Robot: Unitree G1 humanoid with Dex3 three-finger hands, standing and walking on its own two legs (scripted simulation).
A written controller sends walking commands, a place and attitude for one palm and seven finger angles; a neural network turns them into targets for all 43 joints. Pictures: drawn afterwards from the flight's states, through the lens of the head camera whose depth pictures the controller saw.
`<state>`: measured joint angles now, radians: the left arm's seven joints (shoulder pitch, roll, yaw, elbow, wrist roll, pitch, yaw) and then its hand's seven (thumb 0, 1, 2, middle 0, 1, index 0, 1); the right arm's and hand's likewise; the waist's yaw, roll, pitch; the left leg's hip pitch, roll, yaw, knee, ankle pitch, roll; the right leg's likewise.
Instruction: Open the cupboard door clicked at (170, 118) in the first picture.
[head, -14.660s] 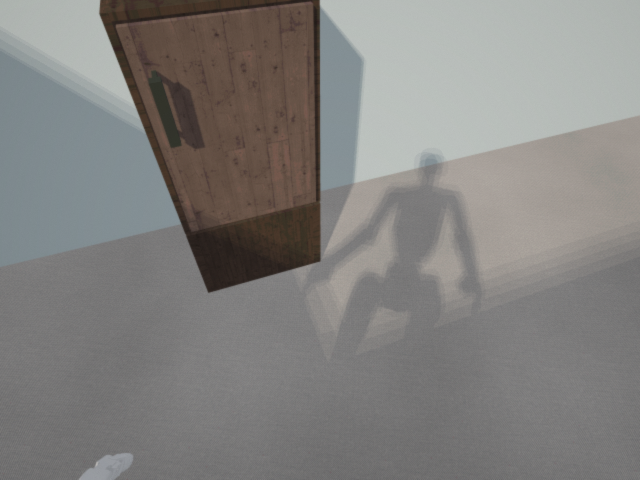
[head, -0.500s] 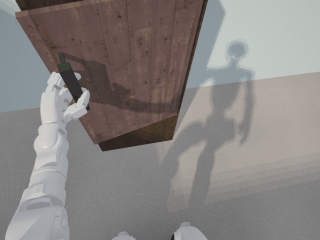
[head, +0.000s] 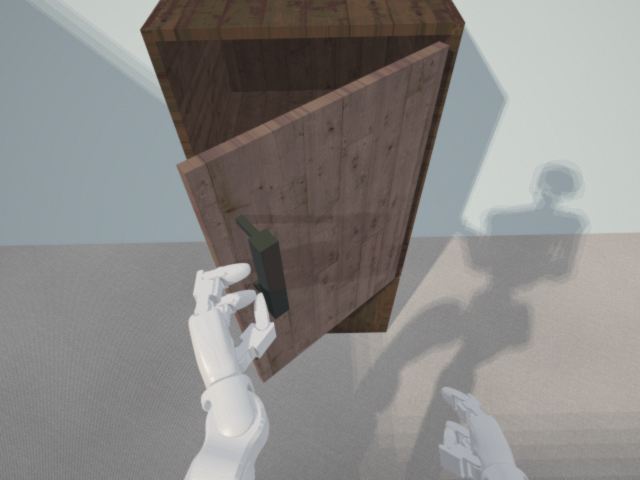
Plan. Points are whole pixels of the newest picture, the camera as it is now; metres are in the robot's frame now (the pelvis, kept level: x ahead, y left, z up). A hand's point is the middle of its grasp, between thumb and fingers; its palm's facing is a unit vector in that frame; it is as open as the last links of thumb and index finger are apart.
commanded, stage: open thumb and fingers to let go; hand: left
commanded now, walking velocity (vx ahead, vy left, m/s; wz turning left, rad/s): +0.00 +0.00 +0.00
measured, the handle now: (261, 268) +0.37 +0.10 +0.05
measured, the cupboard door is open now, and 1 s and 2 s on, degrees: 39 36 38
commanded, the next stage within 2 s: slide the hand sideways off the handle in 0.86 s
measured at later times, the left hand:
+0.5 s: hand (255, 320) +0.30 +0.10 +0.05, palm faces +0.47 -0.88 -0.01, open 11.4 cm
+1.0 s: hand (273, 310) +0.31 +0.08 +0.05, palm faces +0.36 -0.93 -0.03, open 15.9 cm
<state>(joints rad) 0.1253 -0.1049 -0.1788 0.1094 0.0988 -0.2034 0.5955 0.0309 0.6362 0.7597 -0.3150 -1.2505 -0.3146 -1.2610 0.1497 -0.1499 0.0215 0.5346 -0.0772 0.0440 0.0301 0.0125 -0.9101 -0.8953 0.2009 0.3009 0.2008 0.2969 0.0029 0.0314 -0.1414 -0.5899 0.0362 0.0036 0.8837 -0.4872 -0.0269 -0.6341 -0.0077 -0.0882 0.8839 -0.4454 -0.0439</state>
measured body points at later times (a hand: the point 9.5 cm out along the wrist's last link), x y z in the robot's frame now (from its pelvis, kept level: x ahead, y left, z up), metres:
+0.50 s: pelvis -0.03 -0.02 +0.00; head +0.01 -0.04 +0.44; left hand +0.27 +0.14 +0.05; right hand +0.11 -0.25 -0.12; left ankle -0.03 +0.14 -0.69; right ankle +0.00 -0.09 -0.69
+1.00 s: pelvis -0.03 +0.02 -0.01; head +0.02 +0.01 +0.44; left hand +0.29 +0.13 +0.05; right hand +0.14 -0.19 -0.12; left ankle -0.03 +0.14 -0.69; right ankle +0.00 -0.09 -0.69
